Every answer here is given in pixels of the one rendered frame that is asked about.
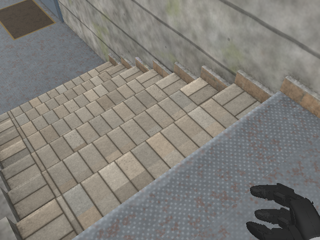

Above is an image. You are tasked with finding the robot right hand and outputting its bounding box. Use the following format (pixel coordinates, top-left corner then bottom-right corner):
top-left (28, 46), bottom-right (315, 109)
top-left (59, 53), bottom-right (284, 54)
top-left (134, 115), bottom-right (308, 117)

top-left (246, 183), bottom-right (320, 240)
